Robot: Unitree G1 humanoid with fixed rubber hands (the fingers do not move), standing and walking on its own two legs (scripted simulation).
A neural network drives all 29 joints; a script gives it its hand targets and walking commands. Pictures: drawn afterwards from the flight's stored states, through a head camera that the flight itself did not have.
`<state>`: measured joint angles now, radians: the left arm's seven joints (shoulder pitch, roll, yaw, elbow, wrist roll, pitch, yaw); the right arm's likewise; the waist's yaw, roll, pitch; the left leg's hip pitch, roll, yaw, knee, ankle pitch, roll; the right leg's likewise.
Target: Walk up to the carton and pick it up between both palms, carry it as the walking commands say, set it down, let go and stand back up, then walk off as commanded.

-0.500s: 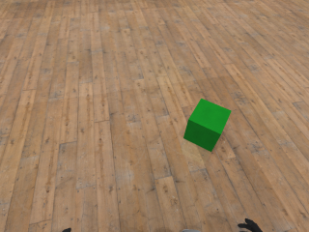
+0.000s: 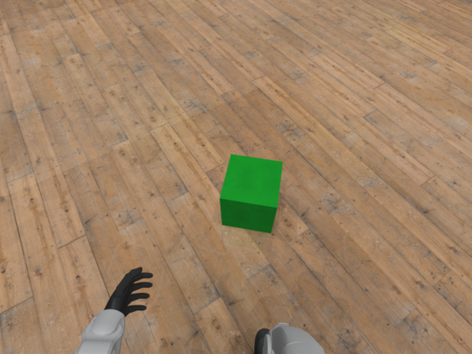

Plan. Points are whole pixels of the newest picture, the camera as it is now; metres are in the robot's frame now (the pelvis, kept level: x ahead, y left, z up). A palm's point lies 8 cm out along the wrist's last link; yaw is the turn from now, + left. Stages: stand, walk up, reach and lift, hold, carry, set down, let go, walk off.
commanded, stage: walk up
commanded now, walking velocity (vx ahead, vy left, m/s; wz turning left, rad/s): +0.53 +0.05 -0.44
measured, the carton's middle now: (251, 194) +0.75 -0.12 -0.63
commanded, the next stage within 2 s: none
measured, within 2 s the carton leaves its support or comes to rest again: neither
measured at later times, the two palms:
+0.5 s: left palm (72, 333) +0.19 +0.29 -0.11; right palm (329, 219) +0.35 -0.21 -0.09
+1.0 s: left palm (130, 206) +0.43 +0.22 -0.10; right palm (389, 288) +0.21 -0.29 -0.10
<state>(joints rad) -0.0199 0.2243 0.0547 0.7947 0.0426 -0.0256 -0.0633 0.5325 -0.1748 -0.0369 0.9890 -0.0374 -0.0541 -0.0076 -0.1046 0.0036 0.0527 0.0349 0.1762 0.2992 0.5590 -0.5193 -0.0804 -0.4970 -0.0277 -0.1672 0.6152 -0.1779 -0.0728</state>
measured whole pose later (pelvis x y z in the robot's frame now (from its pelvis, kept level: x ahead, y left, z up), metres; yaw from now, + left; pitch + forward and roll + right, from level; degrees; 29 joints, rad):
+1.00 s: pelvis +0.25 -0.01 +0.02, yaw -15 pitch -1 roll -1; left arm 0.11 0.27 0.04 0.89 0.00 0.07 -0.04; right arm 0.29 -0.29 -0.10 0.88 -0.03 0.04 -0.02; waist -0.02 0.03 0.07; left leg -0.34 0.20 0.15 0.56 -0.19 -0.07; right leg -0.27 -0.02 -0.06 0.57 -0.32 0.03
